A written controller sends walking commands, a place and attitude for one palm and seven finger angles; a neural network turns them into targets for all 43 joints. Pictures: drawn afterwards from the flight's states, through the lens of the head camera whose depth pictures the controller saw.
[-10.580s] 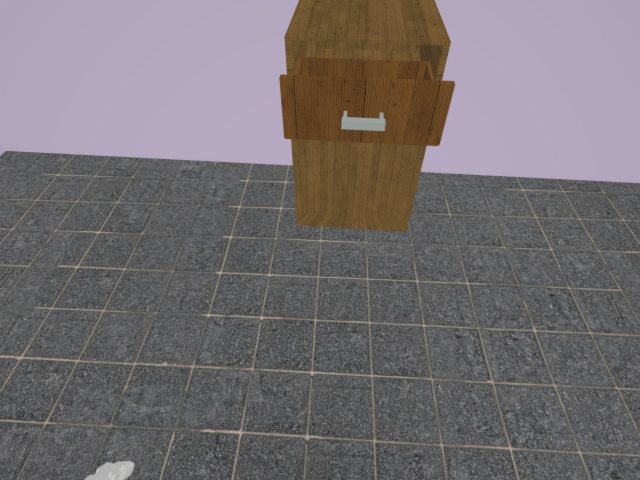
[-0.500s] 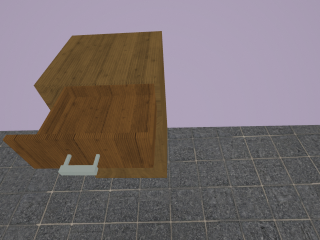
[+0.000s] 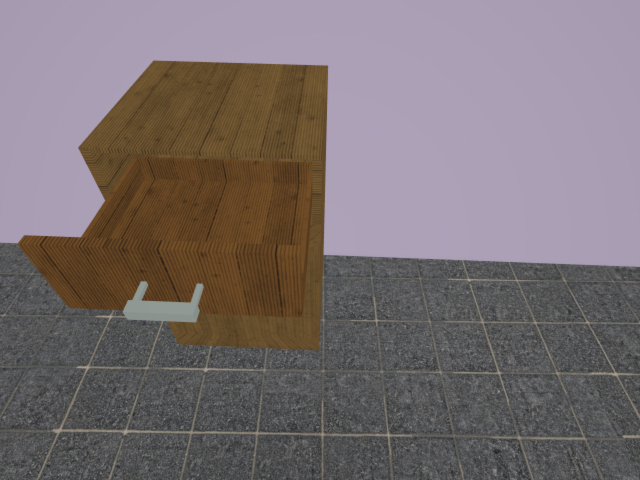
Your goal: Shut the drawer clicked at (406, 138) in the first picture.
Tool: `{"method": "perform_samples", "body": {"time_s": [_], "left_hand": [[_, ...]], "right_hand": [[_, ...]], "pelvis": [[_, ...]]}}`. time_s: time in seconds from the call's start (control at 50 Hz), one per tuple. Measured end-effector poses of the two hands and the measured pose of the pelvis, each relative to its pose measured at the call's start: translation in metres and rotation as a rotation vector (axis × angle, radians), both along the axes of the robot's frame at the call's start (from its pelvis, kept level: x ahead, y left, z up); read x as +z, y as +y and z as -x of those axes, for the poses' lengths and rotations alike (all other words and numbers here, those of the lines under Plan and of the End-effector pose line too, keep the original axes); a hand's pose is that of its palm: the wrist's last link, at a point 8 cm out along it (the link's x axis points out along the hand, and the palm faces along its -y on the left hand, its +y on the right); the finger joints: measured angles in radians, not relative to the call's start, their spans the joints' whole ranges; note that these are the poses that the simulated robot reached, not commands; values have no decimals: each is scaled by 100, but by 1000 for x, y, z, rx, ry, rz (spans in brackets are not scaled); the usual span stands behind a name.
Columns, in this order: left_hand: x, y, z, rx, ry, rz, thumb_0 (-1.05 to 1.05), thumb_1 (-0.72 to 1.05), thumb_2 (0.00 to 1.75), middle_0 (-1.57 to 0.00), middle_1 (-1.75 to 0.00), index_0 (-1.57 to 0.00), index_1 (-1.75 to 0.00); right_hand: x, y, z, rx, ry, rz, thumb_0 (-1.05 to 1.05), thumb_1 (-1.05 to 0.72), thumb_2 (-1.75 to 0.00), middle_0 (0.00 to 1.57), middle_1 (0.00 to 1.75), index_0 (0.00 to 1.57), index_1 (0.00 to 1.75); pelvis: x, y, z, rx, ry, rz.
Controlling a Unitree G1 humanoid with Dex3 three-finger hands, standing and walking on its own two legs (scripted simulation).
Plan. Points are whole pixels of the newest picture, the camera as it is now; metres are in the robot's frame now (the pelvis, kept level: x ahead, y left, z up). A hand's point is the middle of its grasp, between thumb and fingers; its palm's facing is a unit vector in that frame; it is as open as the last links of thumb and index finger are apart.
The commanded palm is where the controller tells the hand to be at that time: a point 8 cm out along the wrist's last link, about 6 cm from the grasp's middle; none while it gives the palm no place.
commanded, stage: come to a stop and stand still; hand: left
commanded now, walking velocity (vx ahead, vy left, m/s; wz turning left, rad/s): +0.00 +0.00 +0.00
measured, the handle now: (166, 299) +0.40 +0.29 -0.07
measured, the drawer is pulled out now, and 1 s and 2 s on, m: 0.26 0.26 0.26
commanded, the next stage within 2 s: look again from close up in 1.26 s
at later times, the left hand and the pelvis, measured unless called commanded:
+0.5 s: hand out of the picture -0.03 +0.18 -0.18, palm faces +0.07 -0.99 -0.16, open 7.3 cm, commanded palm none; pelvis +0.00 +0.03 +0.00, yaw -1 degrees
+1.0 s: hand out of the picture +0.04 +0.22 -0.17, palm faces +0.04 -0.97 -0.23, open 7.3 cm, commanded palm none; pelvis +0.03 +0.03 +0.00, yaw +0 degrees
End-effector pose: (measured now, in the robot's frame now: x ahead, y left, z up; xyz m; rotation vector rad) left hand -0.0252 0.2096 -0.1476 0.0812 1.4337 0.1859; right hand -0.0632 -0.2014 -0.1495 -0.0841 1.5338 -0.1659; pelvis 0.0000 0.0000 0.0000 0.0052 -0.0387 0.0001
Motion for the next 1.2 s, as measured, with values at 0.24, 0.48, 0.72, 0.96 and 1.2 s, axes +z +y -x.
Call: {"method": "perform_samples", "body": {"time_s": [0.24, 0.48, 0.72, 0.96, 1.2], "left_hand": [[-1, 11, 19, 3, 23, 10, 0, 91, 90, -20, -30, -20, -30], [0, 20, 15, -2, 33, 12, 0, 91, 90, -20, -30, -20, -30], [3, 35, -15, -28, 2, -11, 0, 91, 90, -20, -30, -20, -30], [9, 55, -58, -56, -70, -61, 0, 91, 90, -20, -30, -20, -30], [15, 66, -83, -71, -109, -94, 0, 91, 90, -20, -30, -20, -30]], "right_hand": [[0, 32, 22, -23, 19, -32, 1, -91, -90, 20, 30, 20, 29], [-2, 40, -9, -11, -45, -25, 1, -91, -90, 20, 30, 20, 29], [-1, 28, -53, 17, -111, 11, 1, -91, -90, 20, 30, 20, 29], [3, 6, -86, 52, -150, 52, 1, -91, -90, 20, 30, 20, 29], [6, -15, -107, 84, -168, 81, 1, -91, -90, 20, 30, 20, 29]], "pelvis": [[-1, 17, 7, -5, 18, -7], [-1, 29, -2, -10, 27, -8], [0, 34, -17, -10, 24, -4], [1, 32, -29, -3, 17, -1], [2, 28, -35, 4, 16, 1]]}}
